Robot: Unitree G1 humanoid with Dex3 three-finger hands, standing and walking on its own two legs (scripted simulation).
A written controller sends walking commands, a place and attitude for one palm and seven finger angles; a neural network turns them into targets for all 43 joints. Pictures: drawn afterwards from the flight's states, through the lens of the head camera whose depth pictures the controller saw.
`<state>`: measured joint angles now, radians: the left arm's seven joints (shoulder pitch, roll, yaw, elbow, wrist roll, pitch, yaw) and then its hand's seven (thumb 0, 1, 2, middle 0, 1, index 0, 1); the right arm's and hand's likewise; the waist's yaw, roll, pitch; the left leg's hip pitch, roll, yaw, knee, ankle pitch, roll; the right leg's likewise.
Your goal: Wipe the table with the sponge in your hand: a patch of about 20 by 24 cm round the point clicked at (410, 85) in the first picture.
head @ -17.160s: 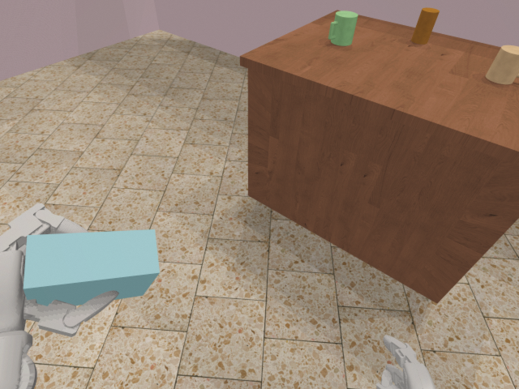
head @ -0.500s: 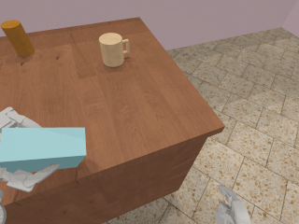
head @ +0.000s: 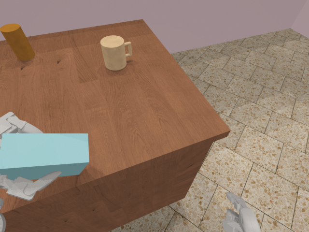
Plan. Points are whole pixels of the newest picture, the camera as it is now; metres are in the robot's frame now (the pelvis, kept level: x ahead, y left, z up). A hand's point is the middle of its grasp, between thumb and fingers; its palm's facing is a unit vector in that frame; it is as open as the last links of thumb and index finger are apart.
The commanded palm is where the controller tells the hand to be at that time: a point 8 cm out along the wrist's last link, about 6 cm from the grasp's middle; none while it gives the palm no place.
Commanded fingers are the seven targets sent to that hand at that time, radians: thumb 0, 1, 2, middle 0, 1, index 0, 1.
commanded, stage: shuffle to correct the standing spot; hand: left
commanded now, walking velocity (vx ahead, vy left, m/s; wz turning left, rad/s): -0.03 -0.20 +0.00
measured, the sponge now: (60, 156) +0.23 +0.20 +0.15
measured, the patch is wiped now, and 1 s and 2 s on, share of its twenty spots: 0.00 0.00 0.00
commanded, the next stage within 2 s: come to a stop and stand still in 0.34 s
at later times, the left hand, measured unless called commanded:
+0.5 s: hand (30, 151) +0.23 +0.24 +0.17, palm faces +0.32 -0.84 -0.45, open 9.8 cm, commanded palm +0.16 +0.28 +0.19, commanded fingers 0.00 0.10 1.30 -1.20 -1.60 -1.20 -1.60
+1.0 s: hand out of the picture +0.22 +0.30 +0.18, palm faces +0.40 -0.84 -0.36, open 9.8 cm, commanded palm +0.16 +0.32 +0.19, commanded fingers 0.00 0.10 1.30 -1.20 -1.60 -1.20 -1.60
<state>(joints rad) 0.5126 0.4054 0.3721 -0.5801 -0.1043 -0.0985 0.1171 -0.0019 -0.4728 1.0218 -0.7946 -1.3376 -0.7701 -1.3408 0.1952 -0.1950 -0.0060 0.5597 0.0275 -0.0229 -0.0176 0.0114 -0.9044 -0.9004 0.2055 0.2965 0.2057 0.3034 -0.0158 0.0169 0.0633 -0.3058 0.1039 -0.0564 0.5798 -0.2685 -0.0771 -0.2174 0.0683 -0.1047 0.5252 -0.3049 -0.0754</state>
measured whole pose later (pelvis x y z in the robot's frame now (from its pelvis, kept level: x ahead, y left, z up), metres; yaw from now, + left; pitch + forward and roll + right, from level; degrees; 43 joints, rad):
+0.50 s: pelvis +0.00 +0.00 +0.00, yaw +0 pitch +0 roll -1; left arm 0.45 0.43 0.37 -0.56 -0.07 -0.10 0.09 0.00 -0.47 1.02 -0.79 -1.34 -0.77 -1.34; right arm 0.21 -0.19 -0.02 0.57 0.02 -0.05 -0.02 0.01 -0.90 -0.90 0.21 0.30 0.21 0.30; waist 0.01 0.01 0.07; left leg -0.32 0.11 -0.04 0.61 -0.27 -0.06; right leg -0.21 0.07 -0.11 0.53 -0.32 -0.07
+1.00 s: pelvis -0.01 +0.04 +0.01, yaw -2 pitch -1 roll -1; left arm 0.40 0.36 0.39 -0.45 -0.04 -0.21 0.11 0.00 -0.47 1.02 -0.79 -1.34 -0.77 -1.34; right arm 0.23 -0.19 0.02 0.60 0.01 -0.14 -0.03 0.01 -0.90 -0.90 0.21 0.30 0.21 0.30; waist 0.03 -0.01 0.05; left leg -0.26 0.01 0.05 0.49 -0.22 0.03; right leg -0.18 0.02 -0.06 0.43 -0.23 -0.01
